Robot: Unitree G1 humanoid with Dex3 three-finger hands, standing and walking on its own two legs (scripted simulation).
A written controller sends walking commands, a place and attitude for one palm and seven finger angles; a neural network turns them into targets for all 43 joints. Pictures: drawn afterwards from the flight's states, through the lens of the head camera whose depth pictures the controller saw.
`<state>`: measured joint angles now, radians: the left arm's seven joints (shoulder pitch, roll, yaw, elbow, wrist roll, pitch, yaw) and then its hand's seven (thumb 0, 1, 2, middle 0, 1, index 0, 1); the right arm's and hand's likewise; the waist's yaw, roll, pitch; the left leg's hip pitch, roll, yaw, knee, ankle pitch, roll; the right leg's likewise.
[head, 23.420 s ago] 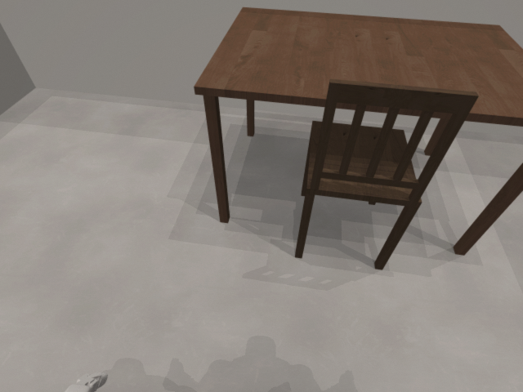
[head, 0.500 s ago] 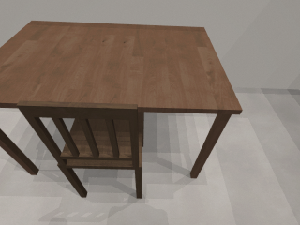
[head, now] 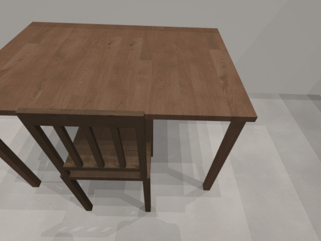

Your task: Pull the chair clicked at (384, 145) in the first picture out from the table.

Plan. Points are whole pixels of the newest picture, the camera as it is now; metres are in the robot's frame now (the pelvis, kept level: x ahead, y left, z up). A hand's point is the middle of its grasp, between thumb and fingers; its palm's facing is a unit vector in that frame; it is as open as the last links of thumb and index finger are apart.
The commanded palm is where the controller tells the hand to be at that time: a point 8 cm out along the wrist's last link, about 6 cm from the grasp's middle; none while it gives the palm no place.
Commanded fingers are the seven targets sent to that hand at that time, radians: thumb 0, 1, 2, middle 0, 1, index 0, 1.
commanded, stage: look again from close up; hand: left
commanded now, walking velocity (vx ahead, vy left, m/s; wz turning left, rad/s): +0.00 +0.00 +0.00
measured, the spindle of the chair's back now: (94, 147) +0.43 +0.26 -0.11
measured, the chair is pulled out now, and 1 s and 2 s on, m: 0.00 0.00 0.00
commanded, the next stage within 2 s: raise the hand toward the chair's back in 0.06 s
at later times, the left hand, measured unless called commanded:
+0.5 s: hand (119, 211) +0.20 +0.11 -0.01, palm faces -0.02 -1.00 +0.09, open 8.5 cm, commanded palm +0.11 +0.20 -0.07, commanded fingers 0.00 0.48 0.72 -0.16 -0.23 -0.16 -0.23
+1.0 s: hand (113, 226) +0.17 +0.13 -0.07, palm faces -0.02 -1.00 +0.04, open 12.9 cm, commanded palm +0.13 +0.21 -0.06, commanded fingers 0.00 -0.10 0.47 -0.10 -0.14 -0.10 -0.14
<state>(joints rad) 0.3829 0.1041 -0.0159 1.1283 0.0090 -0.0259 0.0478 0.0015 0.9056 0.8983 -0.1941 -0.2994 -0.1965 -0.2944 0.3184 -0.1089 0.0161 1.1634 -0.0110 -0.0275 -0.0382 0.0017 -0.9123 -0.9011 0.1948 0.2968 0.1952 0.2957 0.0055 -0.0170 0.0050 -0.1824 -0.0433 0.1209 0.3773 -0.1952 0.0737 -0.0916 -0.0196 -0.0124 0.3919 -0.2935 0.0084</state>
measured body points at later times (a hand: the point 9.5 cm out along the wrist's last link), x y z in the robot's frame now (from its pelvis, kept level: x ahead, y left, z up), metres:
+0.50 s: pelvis -0.05 -0.02 -0.06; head -0.03 -0.01 +0.39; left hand +0.19 +0.17 -0.02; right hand +0.15 -0.28 -0.10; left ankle +0.01 +0.07 -0.74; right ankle -0.05 -0.12 -0.74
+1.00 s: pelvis -0.06 -0.05 -0.10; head +0.00 -0.05 +0.34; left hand +0.17 +0.19 -0.07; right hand +0.11 -0.26 -0.20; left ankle +0.01 +0.07 -0.74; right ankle -0.05 -0.12 -0.74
